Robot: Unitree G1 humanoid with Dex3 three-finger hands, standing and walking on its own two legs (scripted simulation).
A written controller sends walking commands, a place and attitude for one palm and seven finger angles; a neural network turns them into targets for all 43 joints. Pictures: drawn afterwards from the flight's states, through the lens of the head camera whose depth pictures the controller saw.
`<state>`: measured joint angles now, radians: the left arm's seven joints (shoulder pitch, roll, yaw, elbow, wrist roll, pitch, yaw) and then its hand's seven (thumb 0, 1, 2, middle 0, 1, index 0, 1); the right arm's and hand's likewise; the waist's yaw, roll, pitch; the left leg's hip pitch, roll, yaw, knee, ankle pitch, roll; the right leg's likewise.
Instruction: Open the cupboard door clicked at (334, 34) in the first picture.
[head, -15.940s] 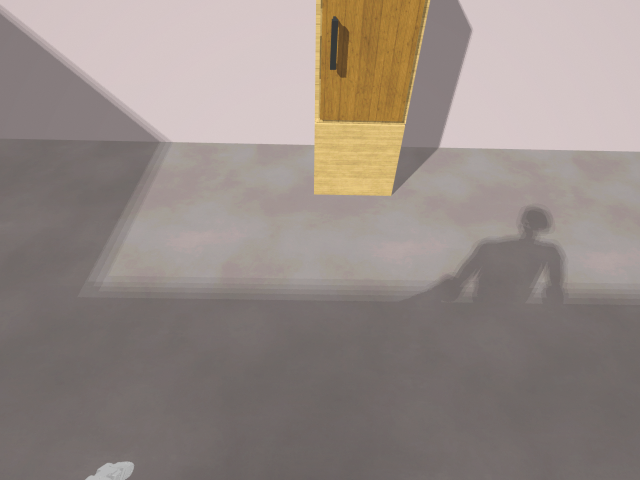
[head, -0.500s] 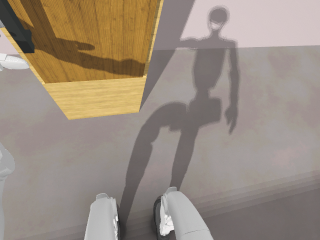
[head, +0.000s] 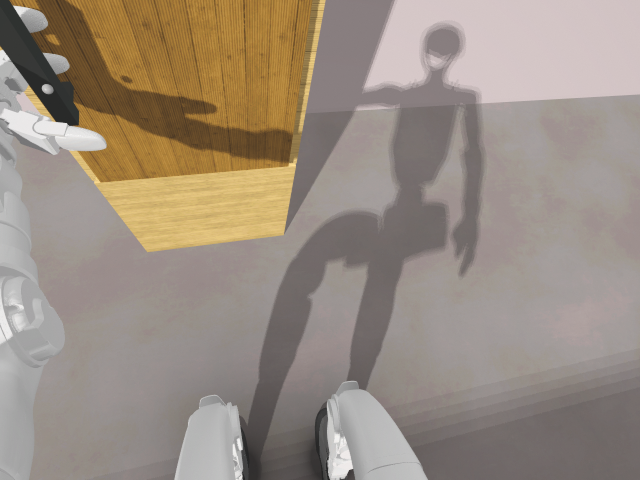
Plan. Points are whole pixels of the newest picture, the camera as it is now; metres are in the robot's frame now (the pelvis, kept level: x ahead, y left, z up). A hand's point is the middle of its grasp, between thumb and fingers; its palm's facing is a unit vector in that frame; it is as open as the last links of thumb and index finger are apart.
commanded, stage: slide the fingers in behind the handle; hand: left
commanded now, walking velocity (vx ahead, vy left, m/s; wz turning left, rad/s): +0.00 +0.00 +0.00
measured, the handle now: (36, 54) +0.59 +0.26 +0.07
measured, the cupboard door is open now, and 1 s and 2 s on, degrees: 0 0 24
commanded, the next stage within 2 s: close the thumb around the handle in 0.50 s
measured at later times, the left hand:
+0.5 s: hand (63, 93) +0.54 +0.23 +0.07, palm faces +0.10 -0.99 -0.02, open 13.9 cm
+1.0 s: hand (60, 89) +0.55 +0.23 +0.06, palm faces +0.09 -1.00 -0.02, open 9.4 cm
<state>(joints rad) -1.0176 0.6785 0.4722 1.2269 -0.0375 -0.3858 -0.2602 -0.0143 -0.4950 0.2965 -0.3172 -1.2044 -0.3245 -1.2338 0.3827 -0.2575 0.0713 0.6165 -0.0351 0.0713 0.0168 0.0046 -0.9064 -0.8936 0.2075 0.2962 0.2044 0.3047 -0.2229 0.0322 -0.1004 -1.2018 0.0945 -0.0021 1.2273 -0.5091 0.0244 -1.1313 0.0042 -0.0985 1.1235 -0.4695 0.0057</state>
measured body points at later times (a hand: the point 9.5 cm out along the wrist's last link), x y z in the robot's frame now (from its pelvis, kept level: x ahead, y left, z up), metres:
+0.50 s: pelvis +0.00 -0.01 +0.00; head +0.17 +0.03 +0.42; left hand +0.53 +0.28 +0.07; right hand -0.01 -0.27 -0.10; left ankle +0.02 +0.10 -0.63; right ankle +0.03 -0.13 -0.63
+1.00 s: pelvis +0.00 +0.00 +0.00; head +0.18 +0.03 +0.41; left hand +0.54 +0.28 +0.07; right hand -0.01 -0.27 -0.10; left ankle +0.02 +0.10 -0.63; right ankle +0.03 -0.13 -0.63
